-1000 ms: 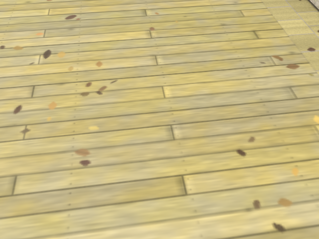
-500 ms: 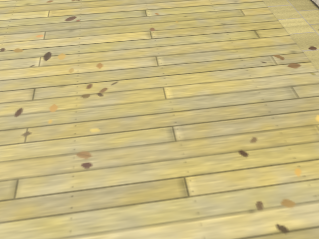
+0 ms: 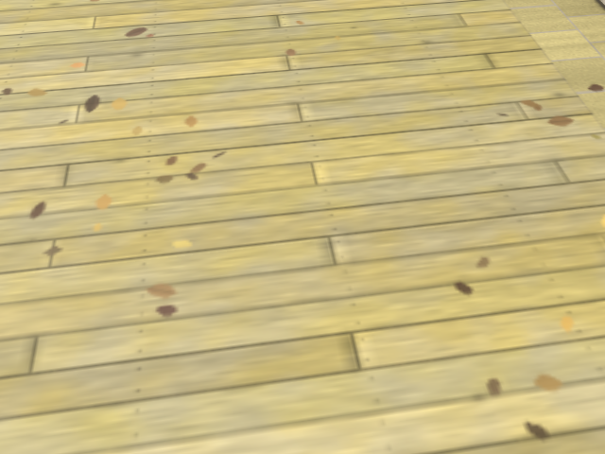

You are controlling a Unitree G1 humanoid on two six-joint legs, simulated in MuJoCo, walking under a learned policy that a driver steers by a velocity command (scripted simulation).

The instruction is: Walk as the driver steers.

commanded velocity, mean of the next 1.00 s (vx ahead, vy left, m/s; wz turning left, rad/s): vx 0.30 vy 0.00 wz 0.00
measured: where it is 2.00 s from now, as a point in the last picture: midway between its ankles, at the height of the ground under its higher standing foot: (316, 310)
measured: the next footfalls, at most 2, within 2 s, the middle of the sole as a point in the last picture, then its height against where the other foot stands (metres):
left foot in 0.88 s outside the picture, level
right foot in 1.44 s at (367, 348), level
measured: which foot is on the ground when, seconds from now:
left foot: down 0.00-0.44, up 0.46-0.86, down 0.88-1.00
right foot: down 0.00-0.88, up 0.90-1.00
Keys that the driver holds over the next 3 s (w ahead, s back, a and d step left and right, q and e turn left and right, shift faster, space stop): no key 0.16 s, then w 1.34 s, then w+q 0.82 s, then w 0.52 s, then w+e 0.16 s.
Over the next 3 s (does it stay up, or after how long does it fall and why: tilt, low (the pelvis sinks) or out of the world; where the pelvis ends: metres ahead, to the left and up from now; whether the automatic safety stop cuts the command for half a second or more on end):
stays up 1.43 0.24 -0.01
